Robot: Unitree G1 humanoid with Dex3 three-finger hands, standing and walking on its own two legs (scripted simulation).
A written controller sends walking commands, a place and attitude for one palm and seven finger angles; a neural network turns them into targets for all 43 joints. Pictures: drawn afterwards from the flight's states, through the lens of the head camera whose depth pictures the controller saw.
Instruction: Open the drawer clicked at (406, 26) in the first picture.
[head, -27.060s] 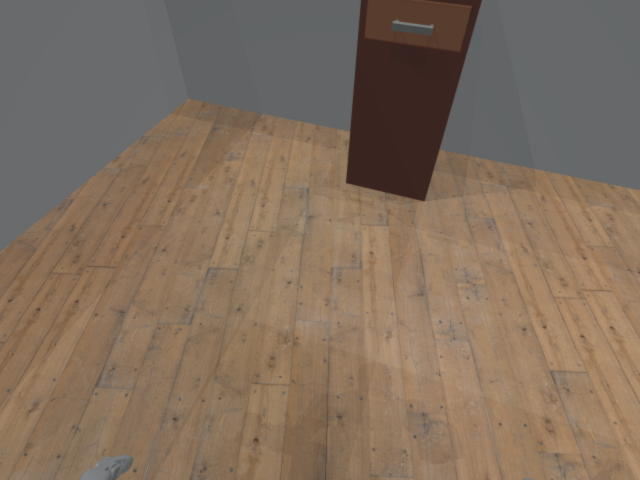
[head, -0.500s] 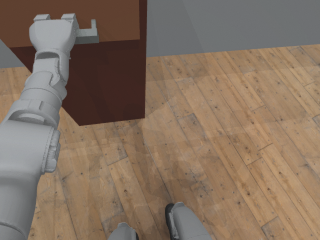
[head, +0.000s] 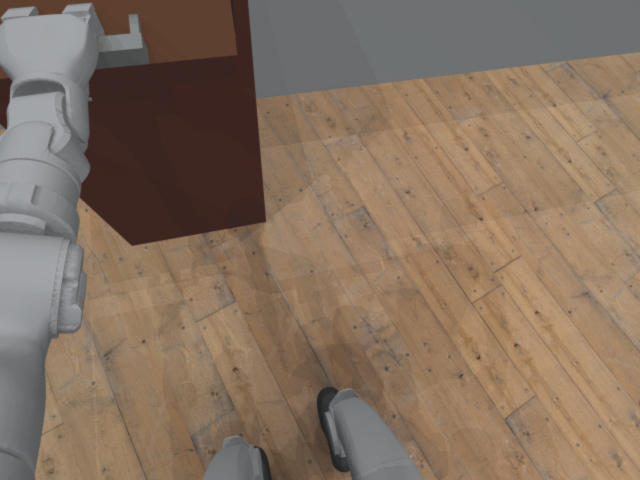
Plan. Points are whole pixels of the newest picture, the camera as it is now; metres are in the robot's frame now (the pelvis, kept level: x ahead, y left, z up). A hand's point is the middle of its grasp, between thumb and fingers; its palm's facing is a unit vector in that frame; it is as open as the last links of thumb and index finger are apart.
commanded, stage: pull the drawer open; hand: left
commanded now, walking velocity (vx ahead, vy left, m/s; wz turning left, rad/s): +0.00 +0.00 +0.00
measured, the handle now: (79, 41) +0.64 +0.16 +0.06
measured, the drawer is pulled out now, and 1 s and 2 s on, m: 0.04 0.10 0.23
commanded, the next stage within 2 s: none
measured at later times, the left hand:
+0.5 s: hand (75, 104) +0.57 +0.17 +0.04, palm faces -0.01 +0.00 -1.00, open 5.6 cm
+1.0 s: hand (77, 133) +0.53 +0.17 +0.04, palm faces -0.06 -0.02 -1.00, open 5.9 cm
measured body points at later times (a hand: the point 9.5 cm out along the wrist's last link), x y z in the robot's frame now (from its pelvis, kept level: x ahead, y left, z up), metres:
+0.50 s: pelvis +0.02 +0.00 +0.01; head +0.18 +0.00 +0.43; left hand +0.57 +0.17 +0.09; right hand +0.05 -0.28 -0.12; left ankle -0.04 +0.10 -0.67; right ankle +0.05 -0.13 -0.68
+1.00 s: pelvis +0.03 +0.00 +0.02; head +0.15 -0.02 +0.45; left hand +0.53 +0.17 +0.09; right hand -0.02 -0.27 -0.11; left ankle -0.04 +0.10 -0.68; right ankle +0.05 -0.13 -0.68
